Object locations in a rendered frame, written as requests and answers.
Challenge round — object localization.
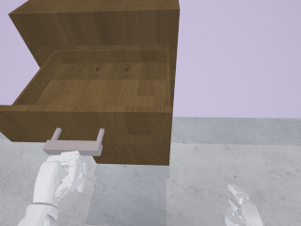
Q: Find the left robot forearm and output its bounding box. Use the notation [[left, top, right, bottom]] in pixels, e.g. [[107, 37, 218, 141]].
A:
[[18, 202, 59, 226]]

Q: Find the handle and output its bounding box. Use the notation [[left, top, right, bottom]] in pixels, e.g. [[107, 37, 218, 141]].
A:
[[43, 128, 104, 156]]

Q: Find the left robot hand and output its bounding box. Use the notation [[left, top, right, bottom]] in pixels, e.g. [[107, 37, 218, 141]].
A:
[[33, 151, 87, 206]]

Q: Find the drawer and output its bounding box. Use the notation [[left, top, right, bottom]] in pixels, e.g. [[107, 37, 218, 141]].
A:
[[0, 48, 173, 145]]

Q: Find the cabinet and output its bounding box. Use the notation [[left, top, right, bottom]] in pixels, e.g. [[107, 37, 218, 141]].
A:
[[8, 0, 180, 166]]

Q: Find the right robot hand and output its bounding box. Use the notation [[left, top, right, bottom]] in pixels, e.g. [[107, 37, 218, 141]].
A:
[[225, 183, 263, 226]]

